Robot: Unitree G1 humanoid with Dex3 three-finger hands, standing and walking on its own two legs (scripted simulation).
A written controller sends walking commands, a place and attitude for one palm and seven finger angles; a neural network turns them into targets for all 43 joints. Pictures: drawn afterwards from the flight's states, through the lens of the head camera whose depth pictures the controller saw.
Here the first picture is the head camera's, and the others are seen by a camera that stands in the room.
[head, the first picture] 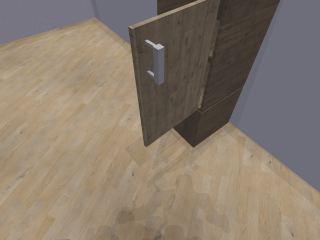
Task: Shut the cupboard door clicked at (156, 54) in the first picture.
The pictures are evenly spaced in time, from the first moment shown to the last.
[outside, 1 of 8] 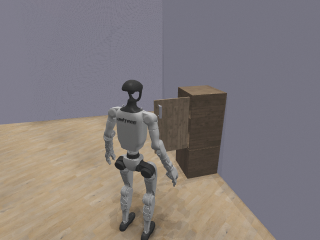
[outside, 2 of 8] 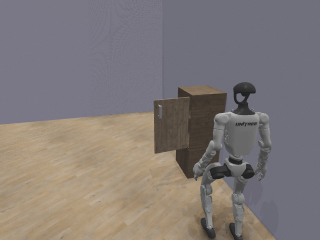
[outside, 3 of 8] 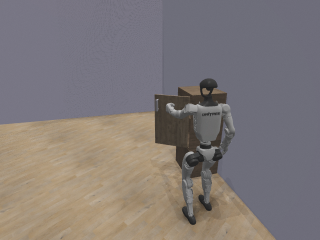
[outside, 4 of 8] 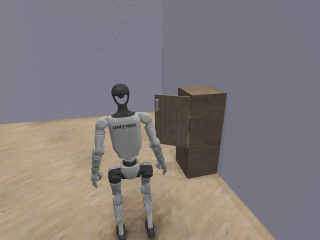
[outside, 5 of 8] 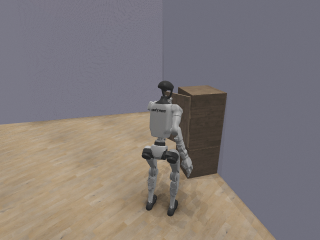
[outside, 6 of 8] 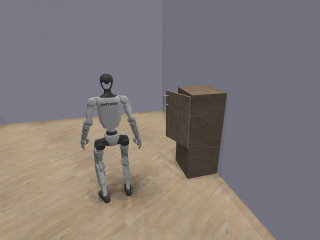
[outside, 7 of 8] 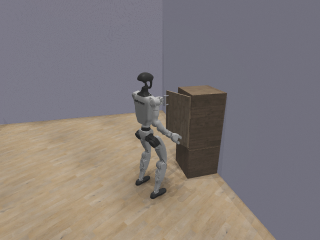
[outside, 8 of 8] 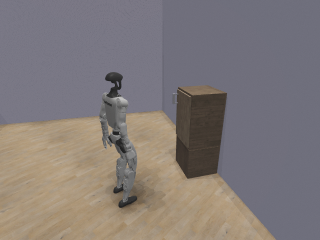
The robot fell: no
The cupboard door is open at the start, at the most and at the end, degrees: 94 94 0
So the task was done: yes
